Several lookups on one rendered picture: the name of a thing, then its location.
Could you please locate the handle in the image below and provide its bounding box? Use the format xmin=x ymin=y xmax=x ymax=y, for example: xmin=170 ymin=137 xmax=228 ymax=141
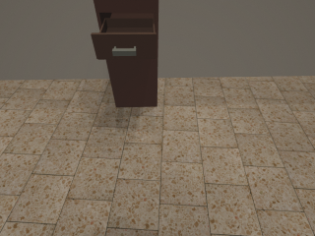
xmin=112 ymin=46 xmax=137 ymax=56

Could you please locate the cabinet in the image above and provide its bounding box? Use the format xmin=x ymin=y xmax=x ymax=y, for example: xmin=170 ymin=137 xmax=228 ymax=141
xmin=94 ymin=0 xmax=158 ymax=108

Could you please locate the drawer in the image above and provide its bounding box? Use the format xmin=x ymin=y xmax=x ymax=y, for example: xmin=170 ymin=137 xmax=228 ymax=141
xmin=91 ymin=18 xmax=157 ymax=60

